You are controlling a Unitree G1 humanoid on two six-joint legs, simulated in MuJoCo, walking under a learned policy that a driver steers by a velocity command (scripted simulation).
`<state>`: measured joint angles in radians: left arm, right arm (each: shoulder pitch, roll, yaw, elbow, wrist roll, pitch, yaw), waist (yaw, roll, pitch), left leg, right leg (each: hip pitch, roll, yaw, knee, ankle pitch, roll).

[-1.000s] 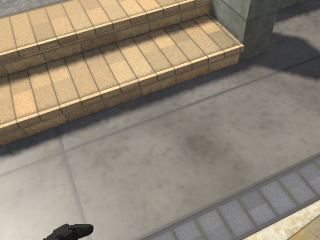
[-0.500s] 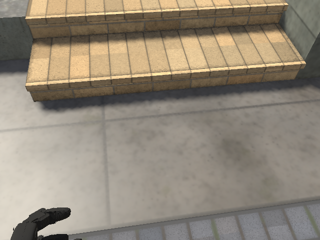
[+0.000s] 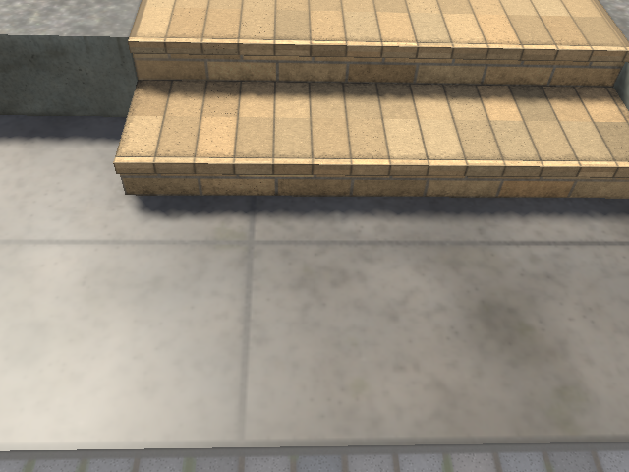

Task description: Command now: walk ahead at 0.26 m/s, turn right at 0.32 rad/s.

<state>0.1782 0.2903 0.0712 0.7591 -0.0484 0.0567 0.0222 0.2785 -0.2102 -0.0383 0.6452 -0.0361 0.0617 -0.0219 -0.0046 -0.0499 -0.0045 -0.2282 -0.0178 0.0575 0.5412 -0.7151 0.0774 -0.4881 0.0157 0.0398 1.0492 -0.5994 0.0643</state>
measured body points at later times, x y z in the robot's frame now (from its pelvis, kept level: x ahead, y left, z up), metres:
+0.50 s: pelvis +0.07 -0.06 -0.01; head +0.09 -0.09 +0.44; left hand +0.05 +0.17 -0.14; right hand +0.28 -0.29 -0.07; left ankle +0.21 +0.07 -0.63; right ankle -0.07 -0.11 -0.75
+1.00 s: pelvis +0.36 -0.09 +0.00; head +0.39 -0.08 +0.45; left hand +0.65 +0.08 -0.07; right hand +0.30 -0.35 -0.12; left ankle +0.37 -0.02 -0.75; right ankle +0.38 -0.28 -0.66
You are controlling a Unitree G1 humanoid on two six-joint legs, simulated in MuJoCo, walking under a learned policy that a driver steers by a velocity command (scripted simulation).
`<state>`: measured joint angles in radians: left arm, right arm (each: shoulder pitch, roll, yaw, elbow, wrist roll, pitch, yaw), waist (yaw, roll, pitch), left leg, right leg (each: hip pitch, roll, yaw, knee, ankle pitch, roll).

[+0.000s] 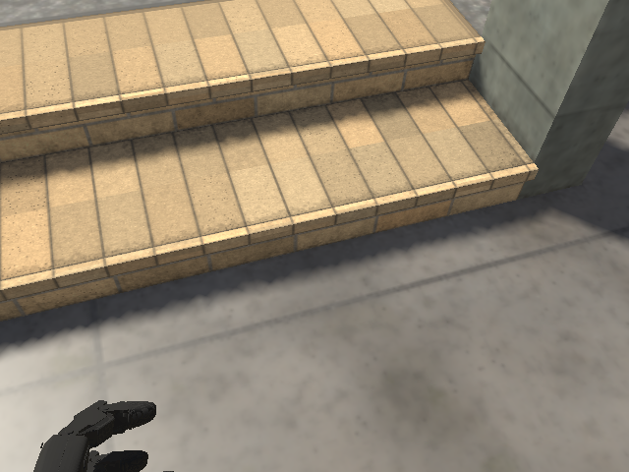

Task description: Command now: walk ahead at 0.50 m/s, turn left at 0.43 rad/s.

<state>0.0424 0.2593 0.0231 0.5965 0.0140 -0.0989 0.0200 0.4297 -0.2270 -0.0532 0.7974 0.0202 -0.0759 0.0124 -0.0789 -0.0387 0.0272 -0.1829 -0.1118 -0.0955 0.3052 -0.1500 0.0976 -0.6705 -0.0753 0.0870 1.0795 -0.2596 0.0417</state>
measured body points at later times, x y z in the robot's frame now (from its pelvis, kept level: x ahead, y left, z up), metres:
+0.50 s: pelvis +0.26 -0.03 +0.00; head +0.29 -0.03 +0.45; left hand +0.21 +0.25 -0.12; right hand +0.50 -0.24 -0.10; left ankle +0.28 +0.12 -0.67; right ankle +0.27 -0.14 -0.75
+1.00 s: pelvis +0.48 +0.08 +0.00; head +0.50 +0.10 +0.45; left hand +0.54 +0.36 -0.13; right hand +0.55 -0.17 -0.13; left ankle +0.40 +0.15 -0.75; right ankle +0.60 -0.03 -0.68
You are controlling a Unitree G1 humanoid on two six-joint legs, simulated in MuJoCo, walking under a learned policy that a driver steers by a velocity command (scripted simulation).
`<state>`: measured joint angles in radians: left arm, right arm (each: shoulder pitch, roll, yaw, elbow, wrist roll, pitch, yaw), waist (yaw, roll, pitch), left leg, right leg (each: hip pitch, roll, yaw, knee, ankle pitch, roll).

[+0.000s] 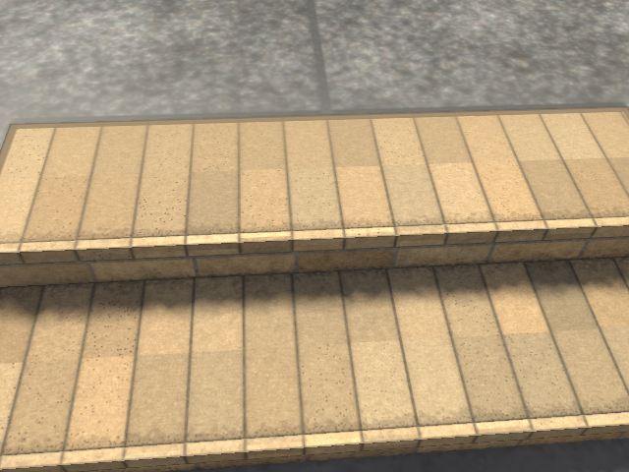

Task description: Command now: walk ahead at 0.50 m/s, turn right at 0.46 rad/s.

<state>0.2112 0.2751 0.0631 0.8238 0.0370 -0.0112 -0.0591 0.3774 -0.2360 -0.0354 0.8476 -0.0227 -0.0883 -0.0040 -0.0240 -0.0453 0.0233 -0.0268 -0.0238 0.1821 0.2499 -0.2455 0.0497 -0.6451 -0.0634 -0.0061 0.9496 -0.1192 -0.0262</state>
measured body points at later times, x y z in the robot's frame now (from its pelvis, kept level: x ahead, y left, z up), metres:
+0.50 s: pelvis +0.23 -0.06 +0.00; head +0.26 -0.08 +0.44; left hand +0.36 +0.20 -0.12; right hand +0.31 -0.34 -0.12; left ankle +0.31 +0.09 -0.64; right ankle +0.21 -0.10 -0.75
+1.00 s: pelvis +0.54 -0.04 +0.07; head +0.55 -0.04 +0.52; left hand +0.72 +0.17 -0.04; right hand +0.54 -0.29 -0.06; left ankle +0.59 -0.01 -0.60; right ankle +0.43 -0.18 -0.44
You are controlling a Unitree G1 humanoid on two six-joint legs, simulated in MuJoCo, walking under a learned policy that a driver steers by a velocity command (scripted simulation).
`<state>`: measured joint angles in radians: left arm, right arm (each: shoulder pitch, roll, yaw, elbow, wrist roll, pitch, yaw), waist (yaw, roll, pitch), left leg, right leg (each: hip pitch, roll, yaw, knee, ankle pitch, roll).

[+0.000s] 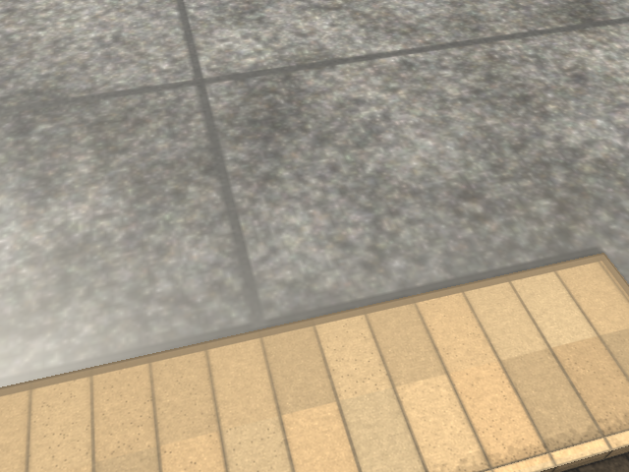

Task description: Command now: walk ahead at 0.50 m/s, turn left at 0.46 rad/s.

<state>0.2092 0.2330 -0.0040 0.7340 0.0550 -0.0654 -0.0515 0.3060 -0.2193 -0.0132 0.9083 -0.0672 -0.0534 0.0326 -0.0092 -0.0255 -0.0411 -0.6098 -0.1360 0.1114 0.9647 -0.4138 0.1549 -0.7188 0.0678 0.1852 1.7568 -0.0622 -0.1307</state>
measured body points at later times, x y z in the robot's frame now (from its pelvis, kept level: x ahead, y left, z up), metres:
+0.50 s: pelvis +0.35 +0.01 +0.11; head +0.35 +0.03 +0.56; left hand +0.52 +0.25 +0.02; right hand +0.38 -0.24 -0.03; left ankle +0.15 +0.09 -0.47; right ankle +0.46 -0.03 -0.52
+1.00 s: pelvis +0.67 +0.09 +0.21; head +0.67 +0.09 +0.66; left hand +0.69 +0.33 +0.06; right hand +0.88 -0.14 +0.14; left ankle +0.74 +0.19 -0.52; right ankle +0.50 -0.02 -0.43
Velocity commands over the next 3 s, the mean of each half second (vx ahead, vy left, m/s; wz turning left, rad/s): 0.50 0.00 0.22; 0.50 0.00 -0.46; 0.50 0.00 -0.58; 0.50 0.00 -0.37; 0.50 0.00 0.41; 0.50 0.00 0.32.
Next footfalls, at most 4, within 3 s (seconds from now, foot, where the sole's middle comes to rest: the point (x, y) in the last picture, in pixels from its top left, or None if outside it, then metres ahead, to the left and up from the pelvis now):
0.40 right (342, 437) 0.50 -0.03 -0.56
0.90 left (233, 306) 0.78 0.19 -0.56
1.44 right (369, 231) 0.99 -0.11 -0.56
1.88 left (345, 141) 1.32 -0.07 -0.56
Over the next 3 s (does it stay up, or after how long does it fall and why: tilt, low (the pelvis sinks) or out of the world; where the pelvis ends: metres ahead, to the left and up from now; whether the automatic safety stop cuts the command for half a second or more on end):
stays up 1.63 -0.23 0.21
